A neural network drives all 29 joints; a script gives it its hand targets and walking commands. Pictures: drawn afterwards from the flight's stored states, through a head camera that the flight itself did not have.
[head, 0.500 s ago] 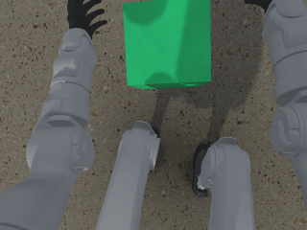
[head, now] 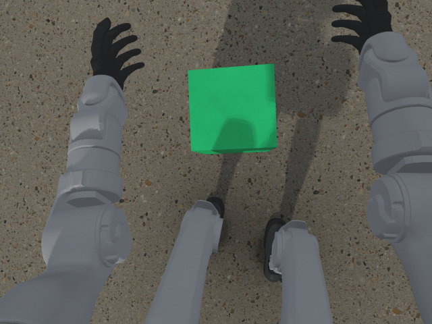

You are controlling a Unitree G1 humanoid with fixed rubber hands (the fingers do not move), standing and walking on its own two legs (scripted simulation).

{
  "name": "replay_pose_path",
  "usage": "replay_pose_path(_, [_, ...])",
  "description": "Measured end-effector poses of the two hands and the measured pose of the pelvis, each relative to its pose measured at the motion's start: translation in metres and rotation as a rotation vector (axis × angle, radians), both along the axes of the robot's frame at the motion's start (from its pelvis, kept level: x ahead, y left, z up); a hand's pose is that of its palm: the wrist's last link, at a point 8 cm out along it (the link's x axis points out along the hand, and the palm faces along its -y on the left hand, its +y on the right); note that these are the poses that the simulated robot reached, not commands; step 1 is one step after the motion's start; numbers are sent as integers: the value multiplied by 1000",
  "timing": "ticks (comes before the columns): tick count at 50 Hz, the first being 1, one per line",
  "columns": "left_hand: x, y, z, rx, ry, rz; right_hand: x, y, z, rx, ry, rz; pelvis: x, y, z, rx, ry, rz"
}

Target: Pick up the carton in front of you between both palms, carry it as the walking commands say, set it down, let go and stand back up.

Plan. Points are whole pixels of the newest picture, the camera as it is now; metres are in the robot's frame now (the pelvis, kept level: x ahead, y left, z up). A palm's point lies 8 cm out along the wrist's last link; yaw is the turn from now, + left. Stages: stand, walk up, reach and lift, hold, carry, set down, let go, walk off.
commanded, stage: set down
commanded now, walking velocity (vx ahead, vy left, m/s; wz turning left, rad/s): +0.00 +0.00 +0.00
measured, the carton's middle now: (233, 117) +0.50 +0.09 -0.45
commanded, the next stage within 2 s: let go in 0.10 s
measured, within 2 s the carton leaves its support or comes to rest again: neither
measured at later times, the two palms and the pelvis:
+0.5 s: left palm (53, 114) +0.39 +0.27 +0.02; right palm out of the picture +0.45 -0.15 +0.01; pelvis +0.04 +0.02 +0.13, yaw -2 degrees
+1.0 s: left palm out of the picture +0.26 +0.24 +0.13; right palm out of the picture +0.31 -0.21 +0.11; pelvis +0.10 +0.00 +0.19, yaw +1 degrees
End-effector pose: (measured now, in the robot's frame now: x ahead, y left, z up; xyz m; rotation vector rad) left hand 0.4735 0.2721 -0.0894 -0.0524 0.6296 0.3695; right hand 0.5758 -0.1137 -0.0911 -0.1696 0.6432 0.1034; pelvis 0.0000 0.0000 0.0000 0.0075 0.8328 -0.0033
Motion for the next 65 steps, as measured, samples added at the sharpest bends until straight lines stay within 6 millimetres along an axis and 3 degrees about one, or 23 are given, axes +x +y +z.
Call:
replay_pose_path(8, [-3,0,43,8,5,-16,-4,-2,43,0,8,-2,8,2,43,-2,-14,-4])
replay_pose_path(12, [-9,-4,57,22,21,-65,-16,-7,57,-20,10,-25,13,4,62,-7,-25,-5])
replay_pose_path(19, [-47,-12,80,60,106,-215,-76,-24,77,-76,42,-124,28,11,99,-20,-102,-12])
replay_pose_path(25, [-84,-5,113,82,160,-303,-129,-35,105,-88,64,-173,43,18,128,-24,-225,-13])
replay_pose_path(34, [-136,1,160,77,174,-309,-171,-46,147,-80,71,-146,69,24,157,-21,-378,1])
replay_pose_path(47, [-212,-26,210,71,192,-292,-249,-87,192,-76,98,-137,97,10,190,-2,-645,15])
replay_pose_path(57, [-215,-46,219,72,182,-322,-296,-124,218,-82,121,-152,105,-10,198,12,-812,18])
replay_pose_path(65, [-209,-55,219,77,181,-343,-313,-134,224,-73,135,-167,103,-16,197,11,-892,10])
